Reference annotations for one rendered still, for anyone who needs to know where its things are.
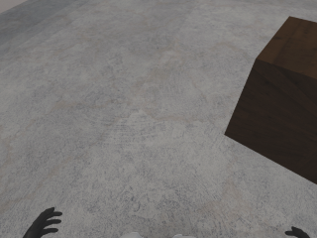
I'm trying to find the right robot hand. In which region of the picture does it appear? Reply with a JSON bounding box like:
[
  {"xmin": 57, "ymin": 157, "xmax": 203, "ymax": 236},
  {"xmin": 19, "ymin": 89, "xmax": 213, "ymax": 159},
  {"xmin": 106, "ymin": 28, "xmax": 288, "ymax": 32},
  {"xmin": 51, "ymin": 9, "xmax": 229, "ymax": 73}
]
[{"xmin": 284, "ymin": 226, "xmax": 310, "ymax": 238}]

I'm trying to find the left robot hand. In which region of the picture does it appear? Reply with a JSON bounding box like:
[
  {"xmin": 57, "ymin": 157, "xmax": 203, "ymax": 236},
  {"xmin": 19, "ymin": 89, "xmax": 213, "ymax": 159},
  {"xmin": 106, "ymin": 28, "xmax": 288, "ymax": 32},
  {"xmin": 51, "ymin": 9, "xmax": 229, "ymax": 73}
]
[{"xmin": 23, "ymin": 207, "xmax": 62, "ymax": 238}]

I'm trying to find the pedestal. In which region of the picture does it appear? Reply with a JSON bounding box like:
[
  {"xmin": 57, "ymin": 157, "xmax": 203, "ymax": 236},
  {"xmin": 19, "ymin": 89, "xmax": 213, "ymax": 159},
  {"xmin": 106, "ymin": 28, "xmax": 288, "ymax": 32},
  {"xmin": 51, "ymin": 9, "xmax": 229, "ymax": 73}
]
[{"xmin": 224, "ymin": 16, "xmax": 317, "ymax": 184}]

